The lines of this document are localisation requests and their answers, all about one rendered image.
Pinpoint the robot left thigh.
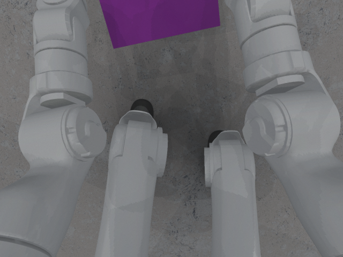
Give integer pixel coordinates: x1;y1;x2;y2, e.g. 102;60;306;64
94;120;168;257

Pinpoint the right robot forearm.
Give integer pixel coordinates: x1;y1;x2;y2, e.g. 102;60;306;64
225;0;331;99

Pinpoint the right robot upper arm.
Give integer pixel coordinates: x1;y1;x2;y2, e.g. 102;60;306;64
242;90;343;257

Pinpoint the carton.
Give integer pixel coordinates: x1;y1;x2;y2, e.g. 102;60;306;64
99;0;220;49

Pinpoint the robot right foot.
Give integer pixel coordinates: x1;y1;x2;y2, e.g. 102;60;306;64
207;130;222;148

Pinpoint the left robot upper arm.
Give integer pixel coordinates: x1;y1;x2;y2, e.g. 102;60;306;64
0;104;107;257

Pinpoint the left robot forearm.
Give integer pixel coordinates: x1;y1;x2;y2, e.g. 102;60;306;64
21;0;93;122

